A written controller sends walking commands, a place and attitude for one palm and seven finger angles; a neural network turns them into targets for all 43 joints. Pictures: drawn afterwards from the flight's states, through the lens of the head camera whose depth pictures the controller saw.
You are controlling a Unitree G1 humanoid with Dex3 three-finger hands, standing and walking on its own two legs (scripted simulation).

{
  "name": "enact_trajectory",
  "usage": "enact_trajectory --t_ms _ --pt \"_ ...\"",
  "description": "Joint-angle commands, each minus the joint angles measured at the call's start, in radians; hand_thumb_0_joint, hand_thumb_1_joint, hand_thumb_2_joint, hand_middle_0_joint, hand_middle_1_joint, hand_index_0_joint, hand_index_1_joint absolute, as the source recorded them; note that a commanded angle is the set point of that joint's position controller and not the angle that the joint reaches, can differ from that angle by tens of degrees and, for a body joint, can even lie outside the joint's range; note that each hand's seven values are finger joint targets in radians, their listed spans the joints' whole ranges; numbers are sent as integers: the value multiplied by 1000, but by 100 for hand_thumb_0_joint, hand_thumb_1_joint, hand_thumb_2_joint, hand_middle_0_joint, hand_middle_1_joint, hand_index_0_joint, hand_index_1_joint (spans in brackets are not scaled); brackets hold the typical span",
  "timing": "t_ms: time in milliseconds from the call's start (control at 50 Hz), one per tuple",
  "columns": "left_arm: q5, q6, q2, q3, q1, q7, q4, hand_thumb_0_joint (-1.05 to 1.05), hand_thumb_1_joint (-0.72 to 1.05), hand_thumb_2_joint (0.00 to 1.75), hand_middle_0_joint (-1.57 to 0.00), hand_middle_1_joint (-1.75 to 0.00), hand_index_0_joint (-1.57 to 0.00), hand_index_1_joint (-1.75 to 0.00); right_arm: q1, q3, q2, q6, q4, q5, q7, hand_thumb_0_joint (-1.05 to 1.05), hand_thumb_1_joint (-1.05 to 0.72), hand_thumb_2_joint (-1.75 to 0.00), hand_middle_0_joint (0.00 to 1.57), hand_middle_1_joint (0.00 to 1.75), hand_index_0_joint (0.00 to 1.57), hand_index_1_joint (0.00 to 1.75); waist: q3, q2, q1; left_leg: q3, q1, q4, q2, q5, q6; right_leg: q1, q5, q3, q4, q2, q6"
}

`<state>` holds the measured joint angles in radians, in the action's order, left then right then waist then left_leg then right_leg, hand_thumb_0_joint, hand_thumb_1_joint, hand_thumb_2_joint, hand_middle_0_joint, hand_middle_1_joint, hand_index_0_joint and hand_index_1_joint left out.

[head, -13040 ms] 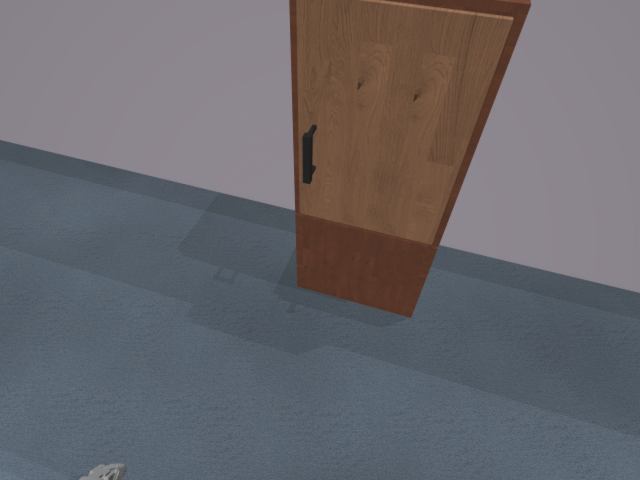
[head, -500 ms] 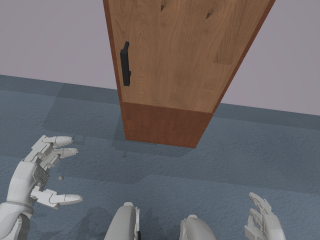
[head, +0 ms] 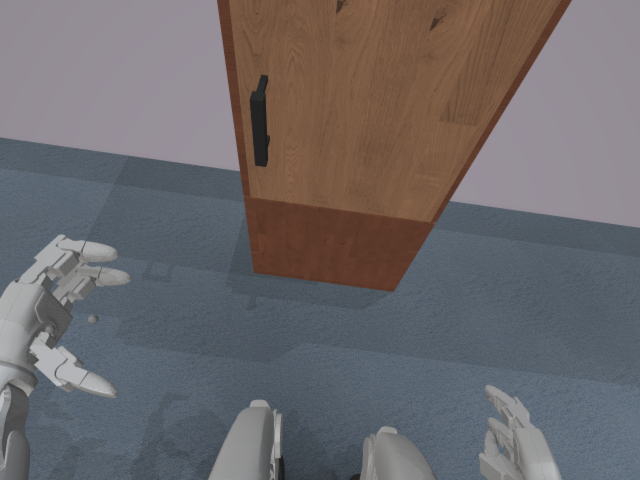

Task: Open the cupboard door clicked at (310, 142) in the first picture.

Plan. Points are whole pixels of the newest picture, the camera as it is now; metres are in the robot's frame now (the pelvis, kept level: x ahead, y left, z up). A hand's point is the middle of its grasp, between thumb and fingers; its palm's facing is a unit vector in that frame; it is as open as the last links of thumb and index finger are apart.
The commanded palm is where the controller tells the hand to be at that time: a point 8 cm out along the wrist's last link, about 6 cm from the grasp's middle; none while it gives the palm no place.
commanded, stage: raise the hand with hooked fingers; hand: left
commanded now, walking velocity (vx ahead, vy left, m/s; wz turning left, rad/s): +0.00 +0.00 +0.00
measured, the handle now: (262, 123) +0.63 +0.15 +0.01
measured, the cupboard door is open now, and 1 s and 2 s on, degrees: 0 0 0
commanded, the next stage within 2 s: move the hooked fingers beside the handle in 0.50 s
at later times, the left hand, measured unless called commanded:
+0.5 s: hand (103, 318) +0.27 +0.27 +0.03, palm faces -0.05 -1.00 -0.06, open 14.0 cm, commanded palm +0.26 +0.31 +0.04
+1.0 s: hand (144, 259) +0.35 +0.25 +0.03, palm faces -0.07 -1.00 -0.05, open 14.0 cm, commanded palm +0.34 +0.29 +0.03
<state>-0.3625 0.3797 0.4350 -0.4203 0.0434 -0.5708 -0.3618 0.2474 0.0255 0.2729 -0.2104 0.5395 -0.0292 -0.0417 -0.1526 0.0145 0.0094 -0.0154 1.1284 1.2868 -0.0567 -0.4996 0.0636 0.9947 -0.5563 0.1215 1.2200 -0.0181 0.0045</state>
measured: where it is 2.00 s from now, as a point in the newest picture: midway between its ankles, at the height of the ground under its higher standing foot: outside the picture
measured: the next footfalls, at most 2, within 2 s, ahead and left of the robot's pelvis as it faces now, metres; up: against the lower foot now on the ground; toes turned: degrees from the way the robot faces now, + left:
none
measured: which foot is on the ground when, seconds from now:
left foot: down 0.00-1.00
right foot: down 0.00-1.00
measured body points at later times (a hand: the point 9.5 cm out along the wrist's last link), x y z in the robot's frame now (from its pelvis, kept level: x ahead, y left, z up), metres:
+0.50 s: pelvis +0.00 -0.01 +0.00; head +0.10 +0.03 +0.44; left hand +0.27 +0.32 +0.04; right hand +0.17 -0.26 -0.07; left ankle +0.06 +0.08 -0.62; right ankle +0.02 -0.13 -0.62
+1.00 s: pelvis +0.00 -0.01 -0.01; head +0.11 +0.02 +0.43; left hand +0.35 +0.30 +0.03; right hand +0.15 -0.28 -0.09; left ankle +0.06 +0.08 -0.62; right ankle +0.02 -0.13 -0.62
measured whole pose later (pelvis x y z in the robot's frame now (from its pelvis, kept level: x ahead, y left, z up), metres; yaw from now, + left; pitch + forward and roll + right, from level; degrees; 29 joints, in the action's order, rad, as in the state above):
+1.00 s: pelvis +0.00 -0.01 -0.01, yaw -1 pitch +22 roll -5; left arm -0.30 0.35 0.46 -0.41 -0.23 -0.52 -0.55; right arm 0.25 0.02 0.28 -0.16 0.56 -0.03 -0.05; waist -0.16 0.02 0.05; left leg -0.01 1.19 1.32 -0.07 -0.51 0.05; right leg 1.07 -0.57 0.12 1.26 0.00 -0.01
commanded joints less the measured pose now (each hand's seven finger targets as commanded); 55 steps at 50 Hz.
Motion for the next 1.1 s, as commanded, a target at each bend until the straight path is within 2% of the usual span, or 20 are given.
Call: enact_trajectory --t_ms 0,40,60,140,220,280,320,400,480,540,580,680,700,780,880,960,1000,1020,1040,1080 --pt "-42 64 224 -101 -132 -15 170 0 -50 30 -30 -120 -30 -120 16 -82 188 -45 -129 -10 -17 0 -90 -90 20 30 20 30 -318 125 -2 129 -414 -234 20 195 -55 20 126 -41 -141 54 -42" --pt "-47 59 225 -100 -107 -20 166 0 -50 30 -30 -120 -30 -120 20 -83 189 -48 -134 -11 -13 0 -90 -90 20 30 20 30 -328 127 -8 129 -411 -233 21 209 -53 11 132 -43 -141 56 -45" --pt "-45 60 225 -100 -102 -19 188 0 -50 30 -30 -120 -30 -120 18 -84 189 -48 -133 -11 -9 0 -90 -90 20 30 20 30 -344 150 -10 131 -438 -238 18 223 -56 17 136 -41 -141 53 -43" --pt "-51 56 241 -126 -83 -3 167 0 -50 30 -30 -120 -30 -120 25 -87 188 -45 -131 -10 -8 0 -90 -90 20 30 20 30 -308 89 -4 116 -367 -220 23 199 -46 1 133 -47 -147 57 -40" --pt "-50 72 228 -114 -106 7 179 0 -50 30 -30 -120 -30 -120 19 -85 185 -40 -132 -11 -10 0 -90 -90 20 30 20 30 -300 119 2 110 -360 -222 24 151 -45 10 109 -53 -149 52 -38" --pt "-46 78 230 -111 -105 8 187 0 -50 30 -30 -120 -30 -120 19 -84 184 -39 -133 -12 -11 0 -90 -90 20 30 20 30 -311 116 3 108 -367 -220 24 161 -43 3 113 -55 -151 54 -39" --pt "-42 81 239 -108 -111 9 213 0 -50 30 -30 -120 -30 -120 16 -83 185 -40 -132 -12 -12 0 -90 -90 20 30 20 30 -323 143 1 115 -385 -226 22 165 -46 7 117 -53 -147 52 -40" --pt "-43 75 236 -107 -99 8 207 0 -50 30 -30 -120 -30 -120 15 -81 184 -37 -132 -13 -12 0 -90 -90 20 30 20 30 -320 142 1 114 -390 -227 22 170 -46 7 119 -51 -149 54 -39" --pt "-48 63 229 -108 -108 5 170 0 -50 30 -30 -120 -30 -120 15 -78 182 -32 -132 -13 -16 0 -90 -90 20 30 20 30 -293 97 9 108 -346 -220 25 130 -41 3 101 -54 -155 55 -36" --pt "-47 64 229 -101 -126 0 180 0 -50 30 -30 -120 -30 -120 14 -77 182 -34 -133 -13 -19 0 -90 -90 20 30 20 30 -302 121 10 106 -347 -208 28 141 -38 7 107 -58 -152 57 -39" --pt "-46 62 225 -97 -118 -2 181 0 -50 30 -30 -120 -30 -120 13 -78 182 -32 -134 -13 -19 0 -90 -90 20 30 20 30 -305 110 10 102 -354 -210 27 145 -38 0 109 -59 -158 54 -36" --pt "-21 67 204 -39 -333 10 131 0 -50 30 -30 -120 -30 -120 23 -73 188 -34 -98 -10 -33 0 -90 -90 20 30 20 30 -293 111 50 110 -339 -183 24 95 -37 72 85 -61 -139 52 -35" --pt "-18 64 239 -72 -341 14 98 0 -50 30 -30 -120 -30 -120 26 -73 191 -31 -91 -9 -36 0 -90 -90 20 30 20 30 -294 106 40 107 -325 -181 24 95 -38 59 84 -63 -139 50 -37" --pt "11 49 261 -64 -405 18 73 0 -50 30 -30 -120 -30 -120 30 -72 192 -18 -94 -9 -35 0 -90 -90 20 30 20 30 -361 130 28 103 -365 -177 22 162 -39 45 118 -64 -132 47 -40" --pt "23 34 297 -98 -442 42 19 0 -50 30 -30 -120 -30 -120 38 -71 189 8 -89 -7 -26 0 -90 -90 20 30 20 30 -395 127 17 93 -366 -166 17 236 -40 15 164 -67 -128 48 -39" --pt "37 39 271 -74 -490 67 -19 0 -50 30 -30 -120 -30 -120 55 -73 188 26 -78 -6 -17 0 -90 -90 20 30 20 30 -398 118 36 99 -381 -166 12 261 -40 38 182 -61 -126 48 -35" --pt "42 45 290 -94 -489 75 -49 0 -50 30 -30 -120 -30 -120 62 -76 190 35 -73 -4 -14 0 -90 -90 20 30 20 30 -398 115 30 90 -363 -161 13 261 -39 23 186 -67 -128 47 -35" --pt "45 47 273 -80 -500 75 -72 0 -50 30 -30 -120 -30 -120 65 -76 188 41 -70 -5 -13 0 -90 -90 20 30 20 30 -385 87 40 88 -350 -160 14 253 -37 23 184 -67 -132 47 -32" --pt "46 55 288 -94 -514 76 -81 0 -50 30 -30 -120 -30 -120 71 -77 190 43 -66 -4 -14 0 -90 -90 20 30 20 30 -393 74 40 85 -330 -149 15 256 -33 11 190 -72 -128 49 -33" --pt "61 68 285 -73 -589 76 -105 0 -50 30 -30 -120 -30 -120 76 -76 190 52 -53 -4 -13 0 -90 -90 20 30 20 30 -386 108 54 83 -335 -145 13 258 -34 35 191 -71 -123 48 -33"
